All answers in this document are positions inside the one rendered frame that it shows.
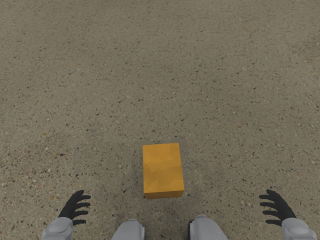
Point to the right robot hand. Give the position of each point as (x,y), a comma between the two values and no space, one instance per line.
(283,210)

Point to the robot right shin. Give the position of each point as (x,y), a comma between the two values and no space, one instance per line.
(200,216)

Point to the left robot hand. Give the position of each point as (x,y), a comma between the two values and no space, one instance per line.
(71,205)

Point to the carton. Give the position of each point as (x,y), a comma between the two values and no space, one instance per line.
(162,171)

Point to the right robot forearm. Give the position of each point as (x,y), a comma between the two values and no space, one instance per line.
(296,229)

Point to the robot right thigh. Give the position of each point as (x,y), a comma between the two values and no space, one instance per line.
(205,229)

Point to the left robot forearm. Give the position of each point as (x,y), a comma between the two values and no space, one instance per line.
(59,229)

